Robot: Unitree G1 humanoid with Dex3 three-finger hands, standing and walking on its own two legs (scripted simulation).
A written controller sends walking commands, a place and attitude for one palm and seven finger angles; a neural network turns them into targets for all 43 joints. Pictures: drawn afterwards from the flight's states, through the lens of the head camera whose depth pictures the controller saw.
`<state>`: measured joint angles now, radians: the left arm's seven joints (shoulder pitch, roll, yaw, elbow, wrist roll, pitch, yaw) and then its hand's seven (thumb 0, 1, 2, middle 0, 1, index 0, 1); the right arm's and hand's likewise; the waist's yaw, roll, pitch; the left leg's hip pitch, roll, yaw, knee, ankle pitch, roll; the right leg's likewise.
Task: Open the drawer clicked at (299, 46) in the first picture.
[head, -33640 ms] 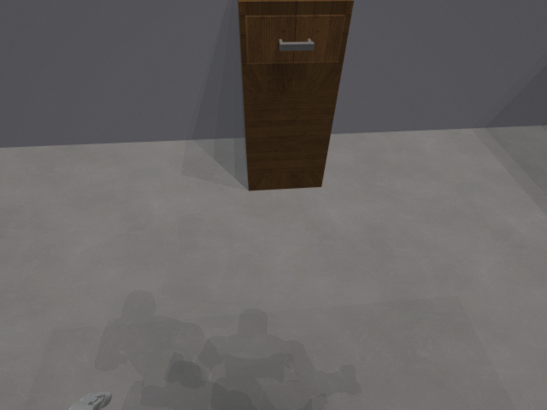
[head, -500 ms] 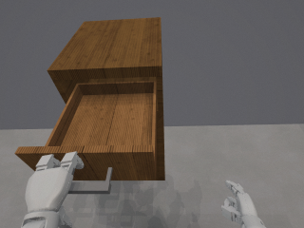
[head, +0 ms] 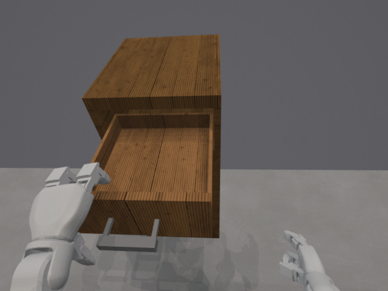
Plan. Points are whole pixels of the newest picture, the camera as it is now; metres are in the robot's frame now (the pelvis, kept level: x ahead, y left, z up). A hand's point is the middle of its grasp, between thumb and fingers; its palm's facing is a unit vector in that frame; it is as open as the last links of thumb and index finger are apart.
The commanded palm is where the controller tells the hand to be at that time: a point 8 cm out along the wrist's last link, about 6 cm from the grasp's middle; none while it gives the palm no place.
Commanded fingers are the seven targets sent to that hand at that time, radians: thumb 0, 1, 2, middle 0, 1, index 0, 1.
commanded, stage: lift the hand off the handle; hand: left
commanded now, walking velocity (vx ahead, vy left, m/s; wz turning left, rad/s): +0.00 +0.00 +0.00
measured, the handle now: (130, 233) +0.22 +0.19 +0.00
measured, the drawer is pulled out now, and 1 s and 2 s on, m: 0.30 0.30 0.30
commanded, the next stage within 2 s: draw the hand back to the body in 0.38 s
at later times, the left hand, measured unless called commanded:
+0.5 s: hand (83, 209) +0.20 +0.22 +0.14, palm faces +0.13 -0.13 -0.98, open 13.9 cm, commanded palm +0.15 +0.22 +0.20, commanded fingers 0.00 -0.50 0.30 -0.30 -1.20 -0.30 -1.20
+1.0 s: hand (71, 221) +0.17 +0.23 +0.14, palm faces +0.11 -0.07 -0.99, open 13.9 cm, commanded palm +0.14 +0.23 +0.20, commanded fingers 0.00 -0.50 0.30 -0.30 -1.20 -0.30 -1.20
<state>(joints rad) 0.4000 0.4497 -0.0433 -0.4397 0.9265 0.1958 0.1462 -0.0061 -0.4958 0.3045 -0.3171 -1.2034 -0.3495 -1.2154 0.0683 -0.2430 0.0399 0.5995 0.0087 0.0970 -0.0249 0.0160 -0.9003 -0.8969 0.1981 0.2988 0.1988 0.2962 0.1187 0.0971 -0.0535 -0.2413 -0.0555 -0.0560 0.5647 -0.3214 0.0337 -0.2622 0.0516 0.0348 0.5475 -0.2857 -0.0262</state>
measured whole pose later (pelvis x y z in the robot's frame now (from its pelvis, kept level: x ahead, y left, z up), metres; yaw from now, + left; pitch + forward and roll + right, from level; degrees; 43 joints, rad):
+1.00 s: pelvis -0.01 -0.02 +0.00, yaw +0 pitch -3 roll +0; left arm 0.43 0.57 0.07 -0.51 0.82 0.15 0.01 -0.01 -0.50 0.30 -0.32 -1.20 -0.32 -1.20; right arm 0.08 -0.28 0.06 0.59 0.02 0.08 -0.03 0.02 -0.90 -0.90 0.20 0.30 0.20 0.30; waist 0.11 0.11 -0.02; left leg -0.18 -0.03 -0.07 0.51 -0.28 0.01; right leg -0.20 0.07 0.02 0.49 -0.24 -0.05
